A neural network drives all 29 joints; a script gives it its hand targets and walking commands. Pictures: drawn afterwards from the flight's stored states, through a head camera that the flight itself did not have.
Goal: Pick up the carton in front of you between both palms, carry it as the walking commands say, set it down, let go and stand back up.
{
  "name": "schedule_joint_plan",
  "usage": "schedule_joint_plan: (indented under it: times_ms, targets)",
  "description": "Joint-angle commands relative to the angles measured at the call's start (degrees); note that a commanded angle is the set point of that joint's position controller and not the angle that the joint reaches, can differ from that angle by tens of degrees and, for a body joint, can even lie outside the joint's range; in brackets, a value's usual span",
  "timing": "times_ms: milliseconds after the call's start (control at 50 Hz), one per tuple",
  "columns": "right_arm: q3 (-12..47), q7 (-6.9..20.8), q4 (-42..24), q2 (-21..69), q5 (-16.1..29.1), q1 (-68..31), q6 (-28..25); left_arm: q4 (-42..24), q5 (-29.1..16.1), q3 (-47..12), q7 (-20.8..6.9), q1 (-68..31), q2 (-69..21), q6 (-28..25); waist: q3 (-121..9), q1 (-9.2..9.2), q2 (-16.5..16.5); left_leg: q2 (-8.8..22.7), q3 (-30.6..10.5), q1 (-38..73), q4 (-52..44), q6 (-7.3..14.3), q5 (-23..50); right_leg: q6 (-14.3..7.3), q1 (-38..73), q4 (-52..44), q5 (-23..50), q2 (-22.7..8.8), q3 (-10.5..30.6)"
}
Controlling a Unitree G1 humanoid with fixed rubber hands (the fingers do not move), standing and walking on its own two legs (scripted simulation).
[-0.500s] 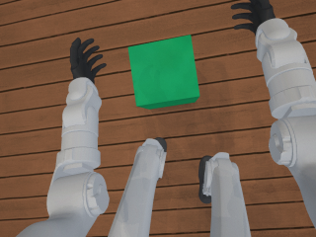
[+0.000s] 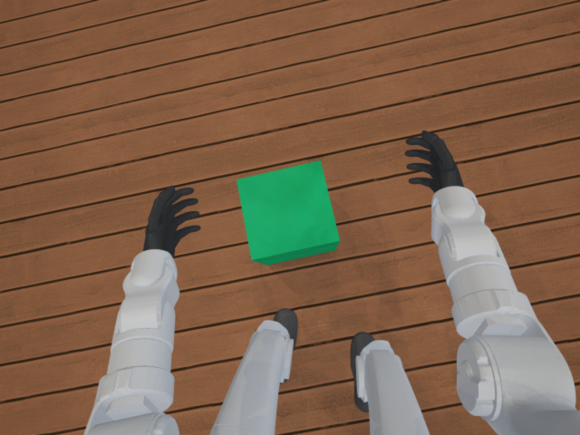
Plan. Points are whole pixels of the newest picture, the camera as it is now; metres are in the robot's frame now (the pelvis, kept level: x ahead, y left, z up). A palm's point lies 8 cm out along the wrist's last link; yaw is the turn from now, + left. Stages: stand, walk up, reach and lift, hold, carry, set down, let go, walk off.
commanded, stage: let go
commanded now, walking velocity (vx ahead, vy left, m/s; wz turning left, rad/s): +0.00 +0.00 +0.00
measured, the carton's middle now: (290, 218) +0.46 +0.12 -0.56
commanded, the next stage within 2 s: stand in 1.14 s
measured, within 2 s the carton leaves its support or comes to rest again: neither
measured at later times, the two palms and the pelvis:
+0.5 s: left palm (99, 337) +0.22 +0.25 +0.02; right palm (537, 289) +0.31 -0.19 -0.01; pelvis +0.07 +0.01 +0.08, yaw +2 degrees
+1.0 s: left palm (106, 340) +0.22 +0.23 +0.03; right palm out of the picture +0.24 -0.24 +0.02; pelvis +0.07 -0.01 +0.09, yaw +3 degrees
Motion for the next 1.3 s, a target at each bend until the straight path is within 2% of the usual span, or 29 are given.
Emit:
schedule_joint_plan:
  times_ms: [0,60,120,280,380,500,560,660,780,800,820,860,940,1120,1140,1180,1220,1240,1280]
  targets:
    - [0.01,-2.74,-12.25,-1.12,0.08,-3.64,-2.41,-6.85,-0.29,-1.91,-2.29,1.76,9.23,-2.23,-41.60,0.85,-5.17,-2.65,4.35,39.27,-4.68,-1.47,19.13,0.86,26.95,-10.36,11.57,1.82,-3.11]
    - [0.61,-3.32,-14.27,-0.14,0.62,3.89,-3.58,-6.26,-1.81,-5.35,-3.71,8.23,10.18,-3.01,-33.82,0.21,-3.56,-2.17,2.85,45.31,-8.32,-1.23,15.81,0.54,27.62,-14.05,6.51,1.44,-3.51]
    - [1.25,-2.81,-14.45,-0.34,1.65,11.47,-4.98,-6.48,-2.99,-8.43,-4.37,15.22,11.13,-3.85,-28.12,-0.42,-1.48,-1.49,1.27,51.76,-11.55,-1.23,15.74,0.00,29.10,-17.18,4.44,1.18,-3.69]
    - [2.77,-0.24,-12.91,-2.78,4.58,29.33,-9.09,-11.85,-5.18,-14.01,-2.74,30.84,11.66,-6.13,-18.69,-2.10,2.85,-0.18,-2.04,67.85,-17.05,-1.93,28.60,-1.19,35.17,-23.07,8.15,0.91,-3.56]
    - [3.77,0.92,-13.97,-3.70,5.36,38.28,-10.17,-13.97,-5.96,-14.76,-2.02,35.30,12.60,-6.39,-13.25,-4.55,1.77,-0.62,-1.91,72.37,-20.39,-2.31,31.04,-0.91,43.16,-27.30,12.59,0.43,-3.35]
    - [5.82,2.69,-16.59,-3.77,6.03,45.26,-9.97,-11.65,-5.36,-13.45,-1.91,37.71,13.69,-6.27,-6.16,-7.15,-1.71,-1.99,-0.78,71.88,-25.02,-1.97,26.77,-0.09,55.55,-31.37,20.04,-0.68,-2.63]
    - [6.90,3.80,-18.43,-4.19,6.85,49.14,-9.28,-10.55,-4.69,-12.88,-1.90,39.28,14.10,-5.94,-4.19,-8.00,-1.80,-2.54,-0.28,72.40,-26.64,-1.72,25.35,0.15,59.79,-32.49,23.37,-1.15,-2.28]
    - [8.33,5.74,-21.22,-5.04,8.33,52.36,-7.66,-9.42,-3.32,-11.93,-1.51,40.40,14.51,-4.61,0.30,-8.08,-0.51,-3.18,0.41,73.76,-28.99,-1.18,22.07,0.36,63.43,-34.70,25.02,-1.81,-1.82]
    - [9.16,7.08,-23.09,-5.69,9.04,52.32,-5.28,-9.11,-2.19,-11.33,-1.60,38.92,15.01,-2.17,6.77,-7.82,-0.36,-3.68,1.57,75.80,-30.11,-0.73,15.47,0.61,62.92,-37.04,19.60,-2.45,-1.72]
    - [9.60,5.95,-20.14,-5.35,9.92,55.17,-6.99,-12.61,-0.65,-10.90,-0.21,37.63,16.07,0.80,4.35,-7.38,0.08,-4.90,2.19,73.97,-28.28,-1.08,14.54,0.58,66.12,-35.37,24.84,-3.33,-1.73]
    - [9.64,5.44,-21.03,-5.29,10.02,54.00,-7.12,-11.31,-1.18,-11.81,0.22,38.06,15.85,1.65,5.12,-8.05,-1.46,-4.85,1.91,73.42,-28.17,-0.65,13.00,1.06,65.59,-34.66,26.02,-3.18,-1.21]
    - [9.80,5.22,-20.93,-5.71,10.04,52.91,-6.79,-11.52,-1.47,-12.07,0.61,37.41,15.58,2.55,6.70,-7.78,-1.46,-4.83,1.91,72.79,-27.93,-0.56,11.04,0.96,64.68,-34.66,23.21,-3.23,-1.12]
    - [9.24,5.07,-20.85,-6.36,9.26,52.54,-5.66,-12.46,-1.61,-12.37,0.81,36.42,15.23,4.17,8.83,-8.51,-1.72,-4.57,1.57,73.83,-27.69,-0.53,9.81,0.53,62.60,-35.06,18.56,-2.81,-1.75]
    - [8.42,5.74,-20.56,-6.88,8.60,52.48,-3.62,-14.04,-1.69,-12.84,1.52,35.85,14.56,6.69,9.64,-9.62,-0.39,-3.69,0.59,76.27,-28.70,-0.63,9.68,-0.56,61.84,-34.51,13.04,-1.77,-3.16]
    - [7.18,3.71,-12.30,-13.07,5.32,52.61,-5.49,-6.10,-0.75,-11.05,3.56,34.01,21.01,1.65,9.46,-9.20,-8.28,1.96,-2.84,66.67,-27.69,-0.74,5.12,0.39,59.24,-33.94,3.14,-4.43,-0.88]
    - [6.61,2.86,-10.95,-14.42,4.90,52.89,-7.19,-4.37,0.42,-11.37,3.88,35.60,19.81,-2.03,9.29,-9.92,-3.26,2.68,-4.61,63.72,-29.64,0.04,-4.08,-0.70,59.17,-33.72,-4.18,-5.18,1.78]
    - [6.71,2.74,-9.57,-14.39,5.18,51.53,-8.40,-2.32,0.34,-11.15,3.52,36.08,19.50,-3.87,8.90,-9.50,1.25,3.36,-6.51,60.47,-31.96,1.04,-9.62,-1.06,61.45,-31.65,-2.70,-4.86,1.57]
    - [6.67,2.91,-8.91,-14.39,5.40,50.68,-8.79,-0.95,0.23,-11.06,3.12,36.53,19.75,-4.52,7.54,-9.18,2.62,3.52,-6.79,60.09,-32.28,1.45,-9.04,-1.20,63.18,-30.78,0.18,-4.75,1.23]
    - [6.64,3.05,-7.61,-14.30,5.59,49.98,-9.22,1.21,0.23,-10.88,2.77,36.89,20.39,-5.54,6.51,-9.04,2.54,3.66,-6.68,60.87,-31.75,1.93,-4.97,-1.27,64.20,-30.63,3.96,-5.19,1.36]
